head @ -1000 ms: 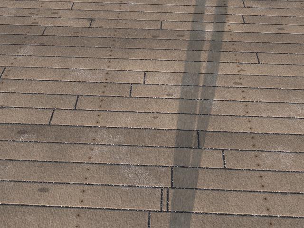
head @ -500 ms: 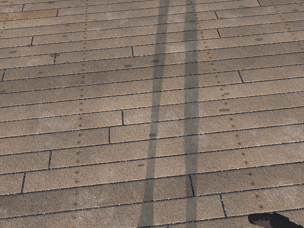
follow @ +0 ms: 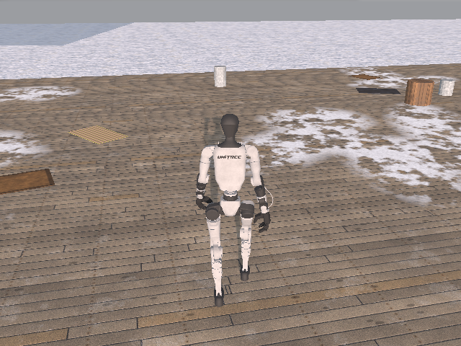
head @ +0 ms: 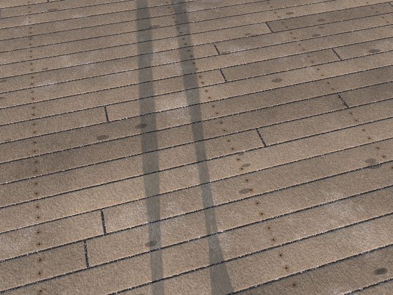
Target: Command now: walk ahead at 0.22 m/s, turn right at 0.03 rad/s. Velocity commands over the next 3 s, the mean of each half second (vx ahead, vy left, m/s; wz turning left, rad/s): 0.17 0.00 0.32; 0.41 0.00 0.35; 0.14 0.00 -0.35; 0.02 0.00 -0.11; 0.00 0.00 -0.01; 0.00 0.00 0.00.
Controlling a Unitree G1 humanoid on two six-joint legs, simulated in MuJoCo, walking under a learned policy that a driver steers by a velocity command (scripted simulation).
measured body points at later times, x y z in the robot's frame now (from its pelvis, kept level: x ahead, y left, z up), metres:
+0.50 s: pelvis +0.07 -0.01 +0.00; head +0.07 +0.00 +0.45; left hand +0.11 +0.27 -0.13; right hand +0.20 -0.25 -0.13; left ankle +0.03 +0.09 -0.71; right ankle +0.15 -0.09 -0.74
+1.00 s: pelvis +0.23 +0.05 -0.02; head +0.26 +0.07 +0.43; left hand +0.32 +0.34 -0.12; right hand +0.29 -0.22 -0.15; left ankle +0.01 +0.08 -0.74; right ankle +0.38 +0.02 -0.74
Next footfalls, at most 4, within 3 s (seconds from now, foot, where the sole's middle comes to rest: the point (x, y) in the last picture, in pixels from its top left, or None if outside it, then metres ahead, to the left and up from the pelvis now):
0.06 right None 0.19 -0.09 -0.78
0.56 left None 0.05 0.09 -0.78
1.02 right None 0.42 0.04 -0.78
1.60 left None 0.40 0.22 -0.78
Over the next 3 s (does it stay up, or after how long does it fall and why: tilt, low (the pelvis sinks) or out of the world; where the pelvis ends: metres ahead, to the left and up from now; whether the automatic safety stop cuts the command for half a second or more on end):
stays up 0.37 0.09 0.00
